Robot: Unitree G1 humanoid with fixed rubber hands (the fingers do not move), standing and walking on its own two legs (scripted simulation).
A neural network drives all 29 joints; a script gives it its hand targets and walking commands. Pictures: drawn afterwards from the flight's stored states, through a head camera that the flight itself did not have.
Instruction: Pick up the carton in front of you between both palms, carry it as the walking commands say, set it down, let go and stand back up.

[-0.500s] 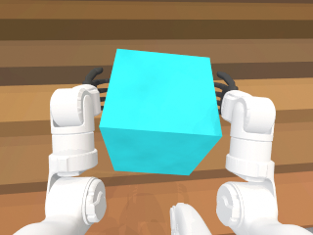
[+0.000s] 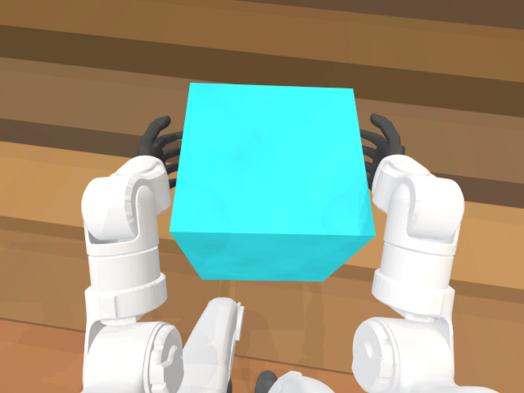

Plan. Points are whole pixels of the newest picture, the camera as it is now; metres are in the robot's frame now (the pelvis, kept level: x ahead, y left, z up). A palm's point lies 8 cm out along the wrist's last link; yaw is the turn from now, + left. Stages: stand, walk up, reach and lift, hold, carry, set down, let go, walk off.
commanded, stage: carry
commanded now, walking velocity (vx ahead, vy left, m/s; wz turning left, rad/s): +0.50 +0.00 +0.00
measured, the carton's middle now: (266, 197) +0.38 +0.04 +0.03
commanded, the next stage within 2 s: none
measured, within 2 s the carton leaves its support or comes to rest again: neither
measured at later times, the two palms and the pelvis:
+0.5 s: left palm out of the picture +0.70 +0.02 +0.31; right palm out of the picture +0.63 -0.27 +0.31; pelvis +0.30 -0.03 +0.13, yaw -6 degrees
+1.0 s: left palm out of the picture +0.97 -0.02 +0.43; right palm out of the picture +0.99 -0.32 +0.44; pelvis +0.59 -0.19 +0.27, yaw -3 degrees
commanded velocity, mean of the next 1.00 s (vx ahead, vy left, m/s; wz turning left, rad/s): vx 0.50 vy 0.00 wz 0.00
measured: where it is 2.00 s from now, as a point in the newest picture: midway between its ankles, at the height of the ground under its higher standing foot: (356, 34)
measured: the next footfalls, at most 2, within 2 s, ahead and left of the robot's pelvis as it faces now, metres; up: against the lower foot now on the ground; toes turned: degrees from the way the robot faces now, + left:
left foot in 0.28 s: +0.37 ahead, +0.04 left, +0.14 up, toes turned +0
right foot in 0.72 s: +0.65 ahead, -0.30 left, +0.27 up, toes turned -11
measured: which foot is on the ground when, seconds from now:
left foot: up 0.00-0.26, down 0.28-0.74, up 0.76-1.00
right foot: down 0.00-0.30, up 0.32-0.70, down 0.72-1.00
